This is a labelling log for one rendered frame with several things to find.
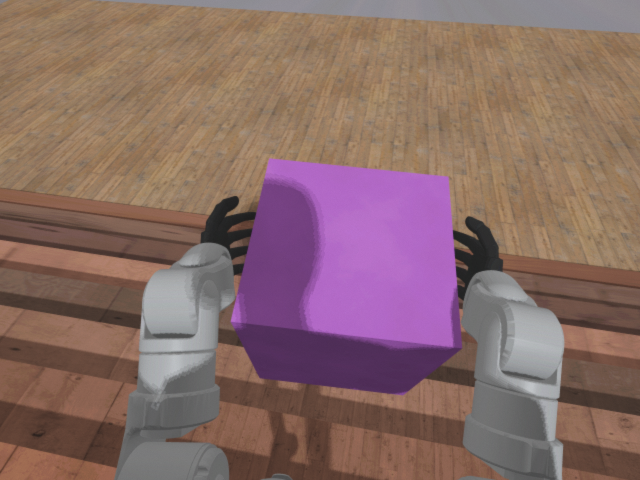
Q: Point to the right robot forearm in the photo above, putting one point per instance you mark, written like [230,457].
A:
[518,368]

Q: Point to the left robot forearm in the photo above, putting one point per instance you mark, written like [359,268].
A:
[176,390]

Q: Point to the robot left hand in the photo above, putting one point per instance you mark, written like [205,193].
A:
[217,227]

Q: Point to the carton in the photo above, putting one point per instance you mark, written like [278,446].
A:
[350,278]

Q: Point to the robot right hand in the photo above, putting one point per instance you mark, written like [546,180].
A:
[485,253]

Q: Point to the robot left upper arm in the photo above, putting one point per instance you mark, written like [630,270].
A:
[176,461]

